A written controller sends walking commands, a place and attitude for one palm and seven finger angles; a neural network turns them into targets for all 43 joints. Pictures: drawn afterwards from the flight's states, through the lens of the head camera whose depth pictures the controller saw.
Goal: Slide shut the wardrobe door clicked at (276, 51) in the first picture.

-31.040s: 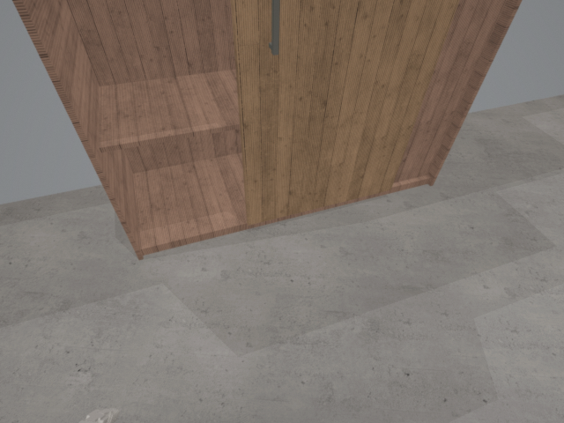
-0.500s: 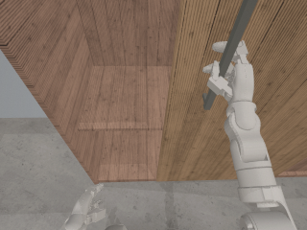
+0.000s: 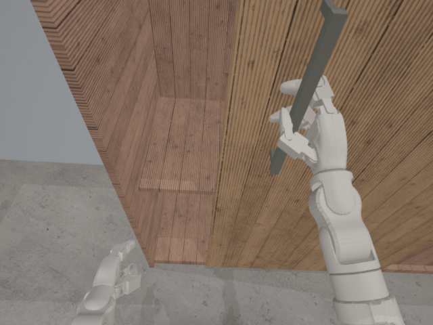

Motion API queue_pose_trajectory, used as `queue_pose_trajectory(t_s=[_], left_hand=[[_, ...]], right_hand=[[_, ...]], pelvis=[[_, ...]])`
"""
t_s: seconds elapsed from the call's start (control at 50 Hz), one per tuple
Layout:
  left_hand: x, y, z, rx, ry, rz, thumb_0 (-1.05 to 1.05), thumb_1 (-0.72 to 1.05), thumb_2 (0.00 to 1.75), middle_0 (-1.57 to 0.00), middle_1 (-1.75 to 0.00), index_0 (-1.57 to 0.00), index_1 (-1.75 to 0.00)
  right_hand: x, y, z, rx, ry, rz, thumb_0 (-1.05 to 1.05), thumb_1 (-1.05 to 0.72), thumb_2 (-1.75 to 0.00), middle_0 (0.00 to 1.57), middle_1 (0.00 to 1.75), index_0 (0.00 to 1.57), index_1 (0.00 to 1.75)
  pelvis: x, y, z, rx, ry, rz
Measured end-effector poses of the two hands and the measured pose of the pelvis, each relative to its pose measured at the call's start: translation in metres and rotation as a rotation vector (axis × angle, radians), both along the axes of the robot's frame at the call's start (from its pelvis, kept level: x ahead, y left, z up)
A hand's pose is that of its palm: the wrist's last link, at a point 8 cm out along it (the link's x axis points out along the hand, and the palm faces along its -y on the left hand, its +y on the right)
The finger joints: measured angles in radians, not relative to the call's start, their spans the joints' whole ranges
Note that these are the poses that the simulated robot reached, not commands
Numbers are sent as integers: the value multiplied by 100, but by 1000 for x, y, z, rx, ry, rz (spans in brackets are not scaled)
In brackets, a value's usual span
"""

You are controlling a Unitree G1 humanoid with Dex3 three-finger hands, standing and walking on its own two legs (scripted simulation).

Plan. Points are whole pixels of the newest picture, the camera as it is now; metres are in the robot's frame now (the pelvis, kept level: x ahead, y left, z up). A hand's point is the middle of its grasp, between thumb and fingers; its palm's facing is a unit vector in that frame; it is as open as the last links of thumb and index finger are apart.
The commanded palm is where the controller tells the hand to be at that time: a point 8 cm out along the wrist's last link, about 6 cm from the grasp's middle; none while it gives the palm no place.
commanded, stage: step sideways, sliding the door along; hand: right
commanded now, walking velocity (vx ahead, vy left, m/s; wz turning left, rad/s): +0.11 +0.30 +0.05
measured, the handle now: (294, 106) +0.41 -0.08 +0.21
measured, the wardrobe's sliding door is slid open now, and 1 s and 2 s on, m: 0.23 0.14 0.00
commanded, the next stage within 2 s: none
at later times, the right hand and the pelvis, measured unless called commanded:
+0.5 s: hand (237, 139) +0.34 +0.01 +0.19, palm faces -0.30 +0.93 -0.21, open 6.8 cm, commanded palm +0.34 -0.04 +0.21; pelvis -0.02 -0.02 +0.00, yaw +3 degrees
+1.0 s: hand (228, 136) +0.35 +0.02 +0.20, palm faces -0.21 +0.97 -0.15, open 6.5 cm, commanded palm +0.34 -0.02 +0.21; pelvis -0.02 +0.04 +0.00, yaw +2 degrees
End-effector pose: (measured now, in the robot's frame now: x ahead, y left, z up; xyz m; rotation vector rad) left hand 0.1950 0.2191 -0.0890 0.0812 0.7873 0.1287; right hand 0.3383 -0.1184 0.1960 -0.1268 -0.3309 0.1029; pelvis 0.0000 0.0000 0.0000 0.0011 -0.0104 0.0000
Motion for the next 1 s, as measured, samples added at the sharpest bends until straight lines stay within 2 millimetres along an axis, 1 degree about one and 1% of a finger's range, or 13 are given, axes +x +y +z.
queue_pose_trajectory(t_s=[0.06, 0.12, 0.26, 0.38, 0.48, 0.56, 0.62, 0.68, 0.74, 0.82, 0.88, 0.92, 1.0], left_hand=[[-9, 3, 0, 4, 3, 29, 1, 91, 90, -20, -29, -19, -30], [-20, 4, -4, 2, 13, 51, 1, 91, 90, -20, -29, -19, -30], [-50, -6, -17, -31, 75, 68, 1, 91, 90, -20, -29, -19, -30], [-70, -17, -26, -48, 106, 79, 1, 91, 90, -20, -29, -20, -30], [-81, -23, -23, -39, 120, 86, 2, 91, 90, -20, -29, -20, -30], [-83, -23, -24, -37, 109, 79, 2, 91, 90, -20, -29, -20, -30], [-82, -22, -27, -49, 124, 69, 1, 91, 90, -20, -29, -20, -30], [-82, -19, -19, -25, 132, 61, 2, 91, 90, -20, -29, -20, -30], [-79, -13, -15, 1, 99, 67, 2, 91, 90, -20, -29, -20, -30], [-78, -5, -13, -12, 108, 47, 1, 91, 90, -20, -29, -20, -30], [-72, 5, -20, -26, 121, 10, 1, 91, 90, -20, -29, -20, -30], [-69, 13, -23, -26, 128, 5, 1, 91, 90, -20, -29, -20, -30], [-64, 31, -16, 7, 120, 19, 1, 91, 90, -20, -29, -20, -30]], right_hand=[[1, 12, 0, -22, -1, 47, -3, -76, -78, 47, 140, 19, 132], [1, 24, 1, -35, -1, 86, -3, -75, -77, 46, 140, 19, 128], [1, 47, 2, -53, 9, 144, -3, -74, -76, 44, 140, 17, 125], [1, 60, 3, -70, 16, 185, -3, -74, -76, 42, 140, 15, 123], [2, 67, 4, -72, 29, 213, -3, -74, -76, 40, 140, 15, 123], [2, 69, 3, -79, 22, 227, -3, -74, -77, 39, 139, 14, 121], [1, 71, 4, -80, 31, 219, -3, -74, -78, 39, 138, 13, 122], [1, 72, 4, -60, 52, 222, -2, -73, -80, 40, 138, 14, 124], [2, 73, 3, -47, 37, 230, -2, -73, -82, 41, 138, 14, 125], [2, 74, 2, -54, 25, 214, -2, -73, -82, 42, 139, 13, 124], [1, 75, 3, -76, 9, 177, -3, -72, -83, 44, 139, 13, 126], [0, 77, 2, -61, 10, 150, -3, -72, -84, 44, 139, 14, 127], [0, 80, 2, -17, 25, 126, -2, -73, -85, 45, 140, 17, 129]], pelvis=[[-1, -1, 0, -12, 9, 17], [-3, -3, -1, -6, 18, 22], [-14, -7, -2, -6, 7, 32], [-21, -11, -4, 4, -6, 39], [-24, -17, -2, -3, -1, 50], [-26, -15, -5, -15, -15, 54], [-28, -12, -5, 5, -32, 40], [-27, -11, 1, -8, -23, 47], [-26, -10, -3, -15, -14, 64], [-24, 4, -1, -17, -26, 59], [-22, 20, -7, -4, -36, 38], [-22, 29, -8, 16, -37, 27], [-16, 41, -4, 1, -18, 41]])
